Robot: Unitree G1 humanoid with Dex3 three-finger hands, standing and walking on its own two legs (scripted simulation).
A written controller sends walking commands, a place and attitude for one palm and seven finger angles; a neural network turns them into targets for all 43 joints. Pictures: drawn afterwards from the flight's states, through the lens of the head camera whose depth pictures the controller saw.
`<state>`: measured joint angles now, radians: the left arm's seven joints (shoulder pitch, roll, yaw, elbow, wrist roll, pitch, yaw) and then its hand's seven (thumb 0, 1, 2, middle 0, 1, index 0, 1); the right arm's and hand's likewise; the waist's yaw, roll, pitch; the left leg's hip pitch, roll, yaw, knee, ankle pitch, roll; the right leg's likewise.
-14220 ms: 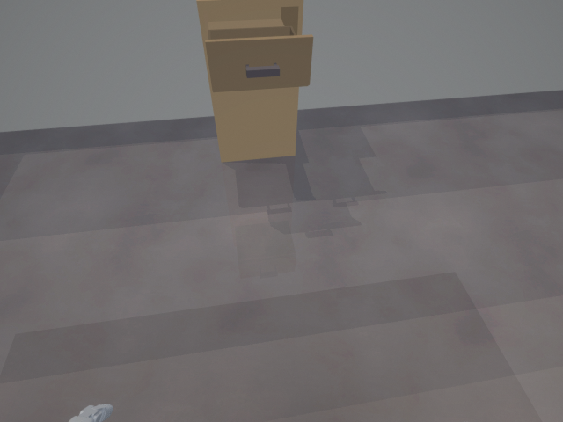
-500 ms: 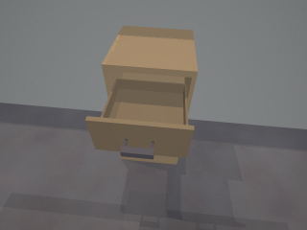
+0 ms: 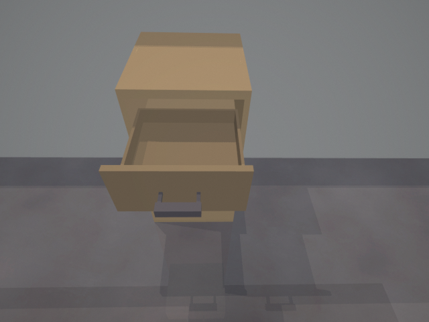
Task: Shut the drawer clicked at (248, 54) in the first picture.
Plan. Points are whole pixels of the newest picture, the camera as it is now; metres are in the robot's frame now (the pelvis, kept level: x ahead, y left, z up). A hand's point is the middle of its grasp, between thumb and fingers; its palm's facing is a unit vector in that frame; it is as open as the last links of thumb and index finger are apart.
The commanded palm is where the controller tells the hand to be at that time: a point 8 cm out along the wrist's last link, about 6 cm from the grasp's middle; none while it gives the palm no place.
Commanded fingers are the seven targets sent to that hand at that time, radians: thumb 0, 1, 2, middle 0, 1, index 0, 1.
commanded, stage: come to a stop and stand still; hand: left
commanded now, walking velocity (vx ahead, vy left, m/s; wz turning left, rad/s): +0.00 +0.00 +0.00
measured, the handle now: (178, 202) +0.42 +0.11 -0.09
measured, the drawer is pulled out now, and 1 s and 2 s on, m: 0.30 0.30 0.30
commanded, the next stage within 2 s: look again from close up in 0.60 s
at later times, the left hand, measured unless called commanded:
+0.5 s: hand out of the picture -0.01 +0.14 -0.18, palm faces +0.04 -0.99 -0.12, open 7.4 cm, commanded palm none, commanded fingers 0.00 0.90 0.90 -0.20 -0.30 -0.20 -0.30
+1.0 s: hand out of the picture +0.00 +0.16 -0.17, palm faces +0.04 -0.99 -0.16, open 7.4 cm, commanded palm none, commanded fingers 0.00 0.90 0.90 -0.20 -0.30 -0.20 -0.30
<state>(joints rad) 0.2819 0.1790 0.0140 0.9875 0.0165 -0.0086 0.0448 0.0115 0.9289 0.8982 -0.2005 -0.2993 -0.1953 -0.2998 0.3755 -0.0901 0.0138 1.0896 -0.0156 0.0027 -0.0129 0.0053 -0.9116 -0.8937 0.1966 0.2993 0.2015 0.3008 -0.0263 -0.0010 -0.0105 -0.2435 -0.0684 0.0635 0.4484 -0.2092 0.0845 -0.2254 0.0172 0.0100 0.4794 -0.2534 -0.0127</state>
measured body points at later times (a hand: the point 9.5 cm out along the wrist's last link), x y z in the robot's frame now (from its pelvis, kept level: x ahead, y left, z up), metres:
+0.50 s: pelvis +0.02 +0.00 +0.00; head +0.02 +0.01 +0.45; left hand -0.01 +0.19 -0.16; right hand +0.03 -0.22 -0.15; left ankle +0.02 +0.06 -0.74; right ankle +0.00 -0.11 -0.74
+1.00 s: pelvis +0.02 +0.00 +0.01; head +0.02 +0.01 +0.46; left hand +0.00 +0.21 -0.16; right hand +0.00 -0.20 -0.16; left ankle +0.02 +0.06 -0.74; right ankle +0.00 -0.11 -0.74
